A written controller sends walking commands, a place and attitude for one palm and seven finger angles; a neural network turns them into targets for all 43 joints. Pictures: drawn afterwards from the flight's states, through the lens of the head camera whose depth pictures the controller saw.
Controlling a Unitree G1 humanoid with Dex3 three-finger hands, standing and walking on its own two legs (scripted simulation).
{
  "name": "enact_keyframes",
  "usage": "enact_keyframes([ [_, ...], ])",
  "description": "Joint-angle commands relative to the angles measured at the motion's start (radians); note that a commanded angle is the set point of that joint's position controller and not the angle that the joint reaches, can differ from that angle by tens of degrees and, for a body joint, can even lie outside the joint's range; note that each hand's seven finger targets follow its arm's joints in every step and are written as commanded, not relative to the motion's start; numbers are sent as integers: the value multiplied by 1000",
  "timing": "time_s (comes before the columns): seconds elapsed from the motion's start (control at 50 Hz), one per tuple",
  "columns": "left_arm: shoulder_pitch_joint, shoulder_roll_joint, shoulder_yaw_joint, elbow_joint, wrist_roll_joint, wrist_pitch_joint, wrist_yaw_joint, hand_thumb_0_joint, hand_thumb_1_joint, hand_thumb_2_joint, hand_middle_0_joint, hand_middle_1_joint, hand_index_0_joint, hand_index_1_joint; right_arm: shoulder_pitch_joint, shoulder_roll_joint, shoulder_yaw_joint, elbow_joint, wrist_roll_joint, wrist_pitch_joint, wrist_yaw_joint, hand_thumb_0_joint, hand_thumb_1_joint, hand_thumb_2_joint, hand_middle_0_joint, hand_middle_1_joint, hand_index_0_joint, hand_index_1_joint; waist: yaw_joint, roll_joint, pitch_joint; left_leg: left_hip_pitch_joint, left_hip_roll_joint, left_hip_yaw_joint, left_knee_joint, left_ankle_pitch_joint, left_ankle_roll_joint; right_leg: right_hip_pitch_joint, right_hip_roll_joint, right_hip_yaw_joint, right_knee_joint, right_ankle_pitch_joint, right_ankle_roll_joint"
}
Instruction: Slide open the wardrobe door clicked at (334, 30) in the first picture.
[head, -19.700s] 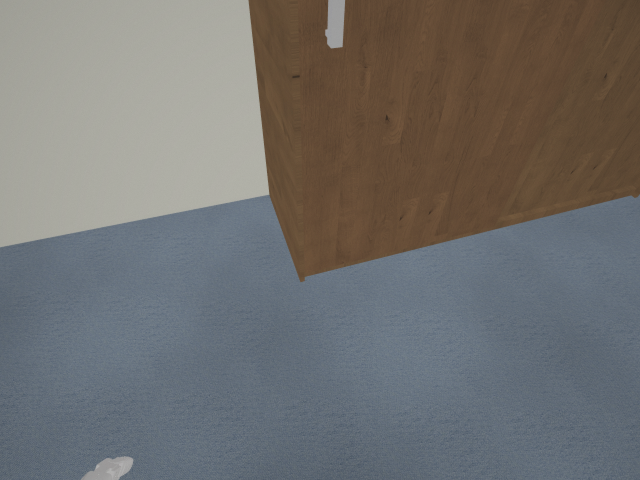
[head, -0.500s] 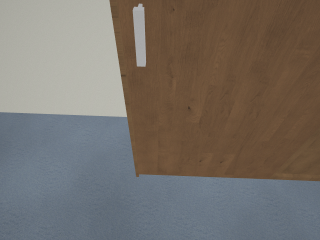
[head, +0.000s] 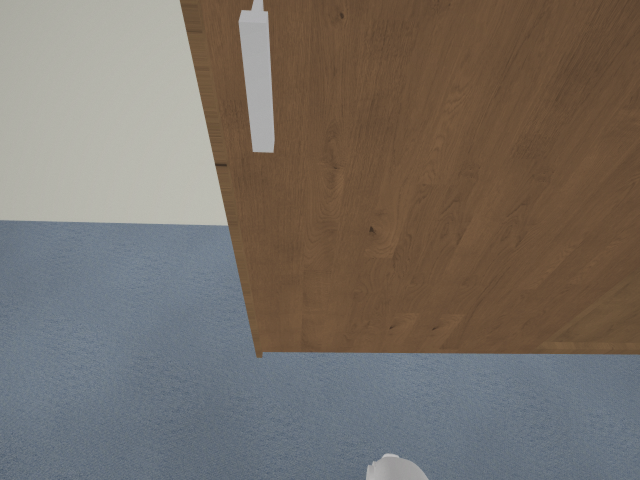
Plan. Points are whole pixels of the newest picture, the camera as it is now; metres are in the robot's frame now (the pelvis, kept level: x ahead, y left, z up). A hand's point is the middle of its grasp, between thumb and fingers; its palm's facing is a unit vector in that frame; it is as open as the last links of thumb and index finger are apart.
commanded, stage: shuffle to correct the standing spot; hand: left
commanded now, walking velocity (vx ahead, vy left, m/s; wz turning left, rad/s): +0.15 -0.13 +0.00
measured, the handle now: (261, 80) +0.52 +0.10 +0.22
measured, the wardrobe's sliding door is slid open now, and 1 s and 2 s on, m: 0.00 0.00 0.00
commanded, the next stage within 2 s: come to a stop and stand still in 0.04 s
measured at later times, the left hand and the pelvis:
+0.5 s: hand out of the picture +0.13 +0.13 -0.19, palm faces +0.15 -0.97 -0.19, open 7.2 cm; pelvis +0.09 -0.05 -0.01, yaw +4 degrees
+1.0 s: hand out of the picture +0.04 +0.13 -0.18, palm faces +0.07 -0.98 -0.18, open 7.4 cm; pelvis +0.04 -0.05 +0.00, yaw +2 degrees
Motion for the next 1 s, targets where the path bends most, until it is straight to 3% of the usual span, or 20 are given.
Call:
enact_keyframes([
  [0.0,-58,-33,-10,-70,-13,-21,-26,0,900,900,-200,-300,-200,-300,77,-189,-46,-18,-7,-1,-5,0,-900,-900,200,300,200,300,-18,191,96,-61,216,-127,-115,431,136,23,11,-62,-218,19,3],
  [0.06,-17,-5,-1,-54,-13,-32,-26,0,900,900,-200,-300,-200,-300,62,-215,-61,-24,-5,9,-1,0,-900,-900,200,300,200,300,8,160,39,-97,214,-119,-23,432,106,211,54,-96,-373,85,-5],
  [0.1,151,67,15,4,-11,-52,-18,0,900,900,-200,-300,-200,-300,68,-193,-61,-28,6,11,10,0,-900,-900,200,300,200,300,84,36,-71,-182,144,-54,189,397,44,511,44,-73,-494,192,-19],
  [0.12,246,160,36,29,-6,-63,-4,0,900,900,-200,-300,-200,-300,93,-139,-47,-41,15,11,21,0,-900,-900,200,300,200,300,120,-176,-176,-370,65,32,436,112,-2,729,-178,146,-538,236,-87],
  [0.14,295,224,49,38,-17,-58,4,0,900,900,-200,-300,-200,-300,80,-110,-41,-77,24,21,15,0,-900,-900,200,300,200,300,123,-326,-254,-422,0,11,704,-313,-11,731,-356,345,-620,340,-167],
  [0.16,245,186,32,26,-23,-51,12,0,900,900,-200,-300,-200,-300,32,-120,-43,-83,22,29,9,0,-900,-900,200,300,200,300,121,-199,-182,-430,33,-65,784,-305,-6,622,-345,311,-638,392,-190],
  [0.2,74,110,6,-1,-16,-51,21,0,900,900,-200,-300,-200,-300,-6,-89,-37,-62,22,43,11,0,-900,-900,200,300,200,300,60,-152,-55,-354,84,-83,745,-213,-16,370,-287,204,-642,481,-159],
  [0.24,-10,89,-6,-34,-7,-45,27,0,900,900,-200,-300,-200,-300,-15,-77,-35,-54,25,61,10,0,-900,-900,200,300,200,300,21,-79,-8,-255,75,-65,596,-182,-28,226,-246,80,-635,605,-155],
  [0.28,-5,114,2,-43,-2,-32,34,0,900,900,-200,-300,-200,-300,-27,-68,-38,-62,27,72,12,0,-900,-900,200,300,200,300,28,-59,-18,-244,38,-25,487,-154,-38,239,-235,52,-600,654,-173],
  [0.36,26,146,25,-57,-3,-17,39,0,900,900,-200,-300,-200,-300,-119,-119,-54,-125,12,91,16,0,-900,-900,200,300,200,300,58,-78,-40,-302,11,-34,497,-129,-51,293,-281,116,-580,757,-214],
  [0.42,-3,154,32,-76,-1,-12,41,0,900,900,-200,-300,-200,-300,-156,-147,-64,-167,15,89,19,0,-900,-900,200,300,200,300,44,-129,-86,-275,15,-54,392,-99,-50,334,-283,108,-536,776,-209],
  [0.48,-38,147,29,-85,-8,0,34,0,900,900,-200,-300,-200,-300,-120,-166,-71,-166,14,75,20,0,-900,-900,200,300,200,300,1,-92,-135,-74,20,-20,85,172,-40,279,-208,49,-426,557,-129],
  [0.5,-6,104,19,-99,-14,8,30,0,900,900,-200,-300,-200,-300,-122,-232,-80,-179,7,63,18,0,-900,-900,200,300,200,300,5,92,-165,25,148,-148,18,438,7,190,-103,-21,-325,279,-57],
  [0.52,9,56,7,-112,-20,16,28,0,900,900,-200,-300,-200,-300,-150,-304,-89,-208,4,61,16,0,-900,-900,200,300,200,300,8,329,-143,-7,339,-341,-46,808,116,97,28,-66,-142,-240,12],
  [0.54,14,78,8,-103,-16,24,35,0,900,900,-200,-300,-200,-300,-202,-316,-87,-227,1,72,12,0,-900,-900,200,300,200,300,10,277,-135,-99,371,-300,-39,801,199,142,48,32,46,-327,7],
  [0.58,40,78,18,-72,-6,36,35,0,900,900,-200,-300,-200,-300,-279,-258,-72,-250,4,60,-5,0,-900,-900,200,300,200,300,43,186,-78,-132,298,-237,-46,737,162,88,53,108,174,-227,9],
  [0.66,96,71,11,-44,-8,29,28,0,900,900,-200,-300,-200,-300,-262,-235,-60,-242,15,41,-8,0,-900,-900,200,300,200,300,41,65,-120,-29,242,-178,-59,601,134,33,61,132,238,-77,48],
  [0.76,85,67,6,-48,-7,35,19,0,900,900,-200,-300,-200,-300,-187,-230,-65,-191,15,40,-12,0,-900,-900,200,300,200,300,9,140,-128,54,263,-221,-116,418,143,61,38,109,45,-112,64],
  [0.88,65,25,-18,-32,-5,32,13,0,900,900,-200,-300,-200,-300,-179,-241,-79,-155,5,50,4,0,-900,-900,200,300,200,300,-5,173,-52,-76,236,-250,-199,40,133,223,38,35,-279,-187,35],
  [0.98,203,44,-16,33,-10,14,16,0,900,900,-200,-300,-200,-300,-202,-259,-88,-136,9,55,17,0,-900,-900,200,300,200,300,52,149,-54,-198,152,-180,-216,-106,49,442,63,-34,-602,4,-3],
])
